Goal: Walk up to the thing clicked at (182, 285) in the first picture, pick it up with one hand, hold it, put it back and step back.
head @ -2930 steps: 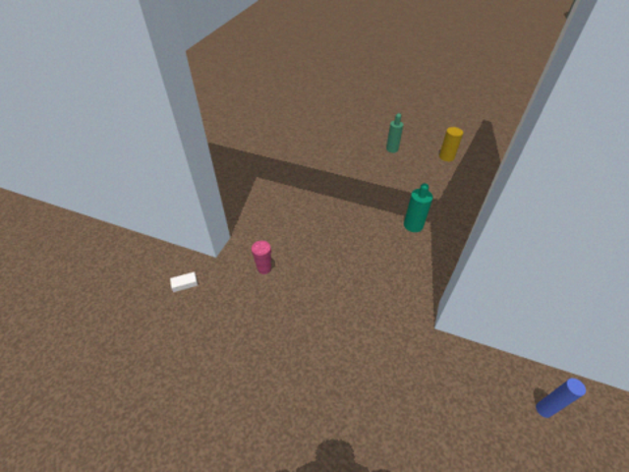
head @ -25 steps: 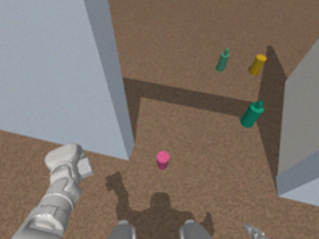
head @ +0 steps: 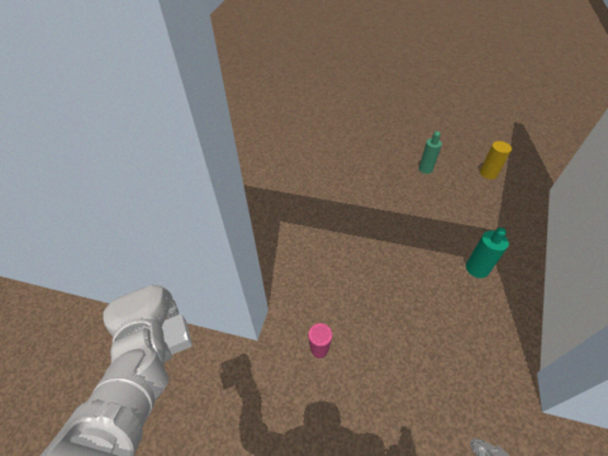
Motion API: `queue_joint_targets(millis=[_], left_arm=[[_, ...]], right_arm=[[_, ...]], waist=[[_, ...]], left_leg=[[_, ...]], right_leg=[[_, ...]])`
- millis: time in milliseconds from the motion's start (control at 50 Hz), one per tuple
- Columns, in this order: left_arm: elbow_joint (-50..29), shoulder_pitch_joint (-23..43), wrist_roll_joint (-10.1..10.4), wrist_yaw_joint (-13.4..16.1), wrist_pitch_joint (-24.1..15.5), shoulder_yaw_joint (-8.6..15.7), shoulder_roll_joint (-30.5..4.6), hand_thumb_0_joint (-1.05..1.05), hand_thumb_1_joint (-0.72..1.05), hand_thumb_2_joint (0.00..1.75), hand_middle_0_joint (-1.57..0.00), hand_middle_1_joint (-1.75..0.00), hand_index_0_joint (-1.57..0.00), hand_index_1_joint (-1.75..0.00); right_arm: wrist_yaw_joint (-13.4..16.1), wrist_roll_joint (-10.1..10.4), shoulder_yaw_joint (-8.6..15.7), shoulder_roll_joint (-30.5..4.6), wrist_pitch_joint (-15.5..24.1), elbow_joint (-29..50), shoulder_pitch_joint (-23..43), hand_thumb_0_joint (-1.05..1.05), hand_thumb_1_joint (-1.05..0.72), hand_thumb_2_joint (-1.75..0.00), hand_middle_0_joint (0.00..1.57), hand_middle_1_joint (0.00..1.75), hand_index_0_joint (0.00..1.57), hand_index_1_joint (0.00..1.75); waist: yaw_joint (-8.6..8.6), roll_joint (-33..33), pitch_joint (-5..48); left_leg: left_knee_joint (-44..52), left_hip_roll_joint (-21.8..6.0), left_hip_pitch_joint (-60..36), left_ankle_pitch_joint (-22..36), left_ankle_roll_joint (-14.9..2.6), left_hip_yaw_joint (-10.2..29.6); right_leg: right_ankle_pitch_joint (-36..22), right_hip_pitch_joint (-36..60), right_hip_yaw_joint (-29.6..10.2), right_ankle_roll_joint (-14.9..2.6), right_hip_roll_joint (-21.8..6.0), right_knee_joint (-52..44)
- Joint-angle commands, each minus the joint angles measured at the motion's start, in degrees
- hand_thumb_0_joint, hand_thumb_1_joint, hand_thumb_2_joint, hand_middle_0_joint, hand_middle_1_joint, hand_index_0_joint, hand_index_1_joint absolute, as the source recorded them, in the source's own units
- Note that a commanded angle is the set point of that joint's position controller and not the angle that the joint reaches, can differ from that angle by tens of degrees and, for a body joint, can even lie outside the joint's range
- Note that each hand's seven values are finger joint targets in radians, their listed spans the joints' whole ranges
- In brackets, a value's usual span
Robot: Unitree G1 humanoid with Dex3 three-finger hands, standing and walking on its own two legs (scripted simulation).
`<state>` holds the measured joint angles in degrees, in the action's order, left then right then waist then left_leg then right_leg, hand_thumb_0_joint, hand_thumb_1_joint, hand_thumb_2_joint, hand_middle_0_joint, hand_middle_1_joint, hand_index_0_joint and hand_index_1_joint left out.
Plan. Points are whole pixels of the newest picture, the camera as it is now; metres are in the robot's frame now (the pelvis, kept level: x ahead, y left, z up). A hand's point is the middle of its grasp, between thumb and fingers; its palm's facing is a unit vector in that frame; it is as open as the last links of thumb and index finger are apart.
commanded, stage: hold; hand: left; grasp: from above
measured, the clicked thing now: (158, 341) +0.34 +0.23 -0.11
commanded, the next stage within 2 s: crouch in 1.78 s
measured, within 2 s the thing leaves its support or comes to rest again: neither
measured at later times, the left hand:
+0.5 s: hand (150, 333) +0.31 +0.22 -0.03, palm faces -0.38 -0.19 -0.91, open 7.7 cm
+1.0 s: hand (146, 336) +0.30 +0.21 -0.01, palm faces -0.37 -0.18 -0.91, open 7.7 cm
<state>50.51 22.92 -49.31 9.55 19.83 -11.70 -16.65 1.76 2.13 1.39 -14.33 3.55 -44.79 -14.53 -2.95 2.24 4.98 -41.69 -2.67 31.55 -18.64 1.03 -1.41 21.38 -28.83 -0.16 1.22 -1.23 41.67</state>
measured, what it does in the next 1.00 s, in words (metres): stands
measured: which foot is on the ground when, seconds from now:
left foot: down 0.00-1.00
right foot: down 0.00-1.00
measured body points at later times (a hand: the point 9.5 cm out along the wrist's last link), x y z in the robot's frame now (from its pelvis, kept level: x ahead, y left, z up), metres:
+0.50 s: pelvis +0.00 +0.00 +0.01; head +0.01 -0.03 +0.46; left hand +0.33 +0.22 +0.02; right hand +0.12 -0.25 -0.11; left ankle +0.02 +0.13 -0.71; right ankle -0.01 -0.13 -0.71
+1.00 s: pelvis -0.01 -0.01 +0.02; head -0.01 -0.03 +0.47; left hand +0.32 +0.22 +0.04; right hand +0.13 -0.25 -0.10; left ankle +0.02 +0.13 -0.71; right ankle -0.01 -0.13 -0.71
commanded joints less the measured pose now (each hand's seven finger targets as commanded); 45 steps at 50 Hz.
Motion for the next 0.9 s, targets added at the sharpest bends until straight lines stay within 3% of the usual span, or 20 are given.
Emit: queue_joint_targets(millis=[0, 60, 100, 140, 200, 240, 280, 380, 420, 440, 480, 520, 560, 760, 780, 860, 880], left_arm=[[-9.8, 18.0, -2.0, 1.9, 0.1, 2.4, -10.2, 0.00, 0.69, 0.25, -1.03, -0.33, -1.05, -0.30], [-11.9, 19.3, -1.9, 1.5, 0.5, 2.6, -11.1, 0.00, 0.71, 0.24, -1.04, -0.34, -1.07, -0.30], [-11.3, 18.2, -2.2, 1.2, 1.0, 1.4, -9.2, 0.00, 0.70, 0.23, -1.04, -0.32, -1.07, -0.29], [-13.0, 19.4, -2.2, 1.1, 1.2, 2.2, -11.0, 0.00, 0.71, 0.24, -1.02, -0.37, -1.06, -0.33], [-14.0, 20.0, -2.0, 0.8, 1.9, 1.3, -9.6, 0.00, 0.73, 0.23, -1.05, -0.34, -1.08, -0.31], [-14.0, 18.7, -2.2, 0.6, 2.2, 1.6, -10.6, 0.00, 0.72, 0.23, -1.04, -0.35, -1.07, -0.31], [-13.7, 17.8, -2.0, 0.1, 2.6, 0.8, -9.1, 0.00, 0.71, 0.25, -1.04, -0.36, -1.07, -0.33], [-15.3, 18.7, -2.0, -0.8, 2.8, 1.0, -10.2, 0.00, 0.70, 0.28, -1.04, -0.35, -1.06, -0.33], [-15.1, 18.3, -2.0, -1.4, 2.9, 0.2, -8.9, 0.00, 0.71, 0.27, -1.05, -0.35, -1.07, -0.32], [-16.6, 19.7, -2.0, -1.5, 2.7, 1.0, -10.6, 0.00, 0.72, 0.27, -1.04, -0.36, -1.07, -0.33], [-15.7, 18.0, -2.3, -1.8, 2.9, 0.0, -9.3, 0.00, 0.69, 0.27, -1.03, -0.36, -1.06, -0.33], [-15.6, 17.2, -2.6, -1.6, 3.1, 1.3, -10.8, 0.00, 0.71, 0.26, -1.03, -0.38, -1.06, -0.34], [-15.9, 17.1, -2.4, -1.9, 3.2, 0.5, -9.5, 0.00, 0.73, 0.27, -1.05, -0.36, -1.08, -0.33], [-19.9, 16.6, -3.0, -3.2, 3.5, 1.0, -10.8, 0.00, 0.72, 0.30, -1.03, -0.40, -1.06, -0.36], [-19.9, 17.7, -2.8, -3.4, 3.6, 0.6, -10.3, 0.00, 0.72, 0.29, -1.03, -0.41, -1.06, -0.37], [-21.4, 17.6, -2.7, -4.1, 3.9, 0.8, -11.0, 0.00, 0.72, 0.31, -1.03, -0.41, -1.06, -0.38], [-19.7, 15.3, -2.8, -4.4, 4.3, 0.5, -10.4, 0.00, 0.71, 0.31, -1.01, -0.43, -1.04, -0.39]], right_arm=[[0.2, 0.3, 2.4, -7.9, 2.0, 6.4, 0.5, 0.00, -0.88, -0.89, 0.20, 0.30, 0.20, 0.30], [0.0, 0.3, 2.4, -8.0, 1.9, 7.0, 1.0, 0.00, -0.88, -0.89, 0.20, 0.30, 0.20, 0.30], [-0.1, 0.4, 2.2, -7.7, 1.8, 7.0, 1.7, 0.00, -0.88, -0.89, 0.20, 0.30, 0.20, 0.30], [-0.1, 0.5, 2.2, -7.8, 1.7, 7.2, 1.8, 0.00, -0.88, -0.89, 0.20, 0.30, 0.20, 0.30], [-0.2, 0.6, 2.1, -7.7, 1.8, 7.6, 2.8, 0.00, -0.88, -0.89, 0.20, 0.30, 0.20, 0.30], [-0.3, 0.7, 1.9, -7.8, 1.8, 7.8, 3.0, 0.00, -0.88, -0.89, 0.20, 0.30, 0.20, 0.30], [-0.4, 0.8, 1.8, -7.5, 1.8, 8.0, 3.3, 0.00, -0.88, -0.89, 0.20, 0.30, 0.20, 0.30], [-0.5, 0.8, 1.8, -7.8, 1.9, 8.3, 3.6, 0.00, -0.88, -0.89, 0.20, 0.30, 0.20, 0.30], [-0.7, 0.8, 1.7, -7.7, 1.8, 8.6, 3.9, 0.00, -0.88, -0.89, 0.20, 0.30, 0.20, 0.30], [-0.6, 0.8, 1.7, -7.8, 1.8, 8.7, 3.9, 0.00, -0.88, -0.89, 0.20, 0.30, 0.20, 0.30], [-0.6, 0.8, 1.3, -7.4, 1.8, 9.1, 4.8, 0.00, -0.89, -0.89, 0.20, 0.30, 0.20, 0.30], [-0.7, 0.9, 1.4, -7.5, 1.7, 9.0, 4.8, 0.00, -0.88, -0.89, 0.20, 0.30, 0.20, 0.30], [-0.7, 0.8, 1.3, -7.4, 1.8, 9.3, 5.2, 0.00, -0.88, -0.89, 0.20, 0.30, 0.20, 0.30], [-0.7, 1.1, 1.2, -7.3, 1.8, 10.0, 6.7, 0.00, -0.88, -0.89, 0.20, 0.30, 0.20, 0.30], [-0.7, 1.0, 1.2, -7.4, 1.8, 9.9, 6.4, 0.00, -0.88, -0.89, 0.20, 0.30, 0.20, 0.30], [-0.6, 1.2, 1.1, -7.3, 1.8, 10.5, 7.2, 0.00, -0.88, -0.89, 0.20, 0.30, 0.20, 0.30], [-0.6, 1.2, 0.9, -7.3, 1.8, 10.4, 7.6, 0.00, -0.88, -0.89, 0.20, 0.30, 0.20, 0.30]], waist=[[0.34, -1.2, 14.8], [0.69, -1.4, 15.0], [0.59, -2.2, 14.4], [1.23, -1.5, 14.9], [0.98, -0.5, 13.8], [1.62, -2.0, 13.3], [1.44, -2.5, 13.7], [1.81, -2.1, 13.3], [1.50, -2.5, 12.8], [1.93, -1.6, 13.5], [1.72, -3.1, 11.3], [2.25, -2.5, 12.1], [1.81, -2.3, 11.3], [2.76, -1.1, 11.9], [1.95, -1.3, 11.6], [2.86, -2.1, 11.3], [2.63, -2.9, 10.7]], left_leg=[[6.0, 3.1, -12.2, 13.8, -1.11, -0.4], [6.8, 3.1, -13.6, 14.6, -1.18, -0.4], [7.0, 3.2, -13.8, 15.3, -1.40, -0.7], [7.6, 3.5, -14.2, 14.9, -1.21, -0.6], [9.0, 3.0, -15.4, 13.8, -0.97, -0.5], [9.4, 3.1, -15.5, 14.0, -1.22, -0.6], [9.6, 3.3, -16.4, 15.8, -1.28, -0.6], [10.6, 3.0, -17.6, 16.5, -1.27, -0.6], [10.9, 3.1, -17.8, 16.7, -1.55, -0.8], [11.2, 3.1, -18.6, 17.0, -1.38, -0.8], [11.7, 3.2, -18.2, 15.6, -1.55, -0.8], [12.1, 3.4, -18.3, 14.9, -1.50, -0.9], [12.5, 3.2, -18.7, 14.3, -1.50, -0.9], [13.8, 3.1, -20.5, 14.5, -1.28, -1.0], [13.9, 3.0, -20.6, 14.3, -1.37, -1.0], [14.2, 3.2, -20.8, 14.5, -1.58, -1.2], [14.3, 3.2, -20.8, 14.5, -1.57, -1.1]], right_leg=[[-16.4, 6.9, 0.2, -0.89, 2.8, -7.3], [-17.1, 8.2, 0.2, -0.76, 2.8, -8.2], [-18.6, 8.6, 0.0, -0.52, 2.7, -8.5], [-17.8, 9.8, -0.3, -0.56, 2.6, -9.2], [-16.0, 9.2, -0.1, -0.93, 2.8, -9.8], [-16.4, 10.3, -0.1, -0.72, 2.7, -10.5], [-18.3, 11.0, 0.0, -0.59, 2.6, -10.6], [-18.7, 12.2, 0.2, -0.70, 2.8, -11.4], [-19.4, 12.2, 0.2, -0.57, 2.6, -11.8], [-19.3, 12.6, 0.3, -0.65, 2.7, -11.9], [-18.0, 12.2, 0.3, -0.51, 2.5, -13.0], [-17.3, 13.0, 0.0, -0.54, 2.4, -13.3], [-16.6, 12.8, 0.0, -0.65, 2.5, -13.5], [-16.0, 14.1, 0.0, -0.82, 2.5, -14.5], [-16.2, 13.5, 0.0, -0.78, 2.6, -14.5], [-16.3, 14.4, 0.2, -0.51, 2.4, -15.4], [-16.1, 14.4, 0.1, -0.54, 2.5, -15.4]])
